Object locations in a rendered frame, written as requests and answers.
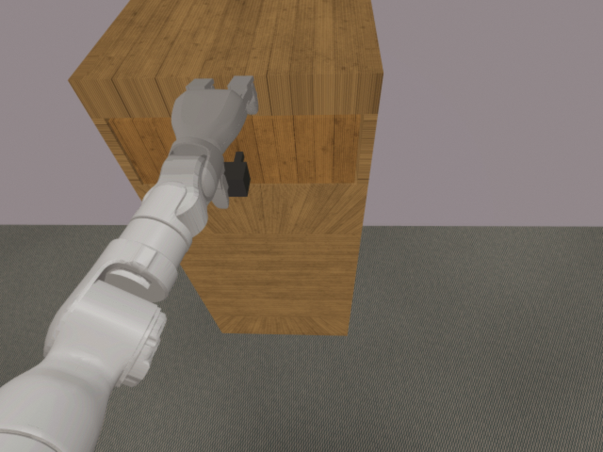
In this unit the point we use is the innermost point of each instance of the robot left upper arm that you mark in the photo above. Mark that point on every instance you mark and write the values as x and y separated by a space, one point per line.
60 404

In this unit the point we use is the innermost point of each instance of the handle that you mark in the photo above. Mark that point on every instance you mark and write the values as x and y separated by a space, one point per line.
237 176

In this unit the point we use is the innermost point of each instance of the cabinet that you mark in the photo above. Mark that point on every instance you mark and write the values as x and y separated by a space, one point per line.
282 260

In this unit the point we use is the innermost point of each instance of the robot left forearm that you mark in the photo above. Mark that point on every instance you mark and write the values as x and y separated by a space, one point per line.
143 261

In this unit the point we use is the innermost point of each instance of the robot left hand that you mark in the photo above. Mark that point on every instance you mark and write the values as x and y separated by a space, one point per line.
216 116

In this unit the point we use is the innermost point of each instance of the drawer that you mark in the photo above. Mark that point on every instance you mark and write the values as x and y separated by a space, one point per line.
300 149

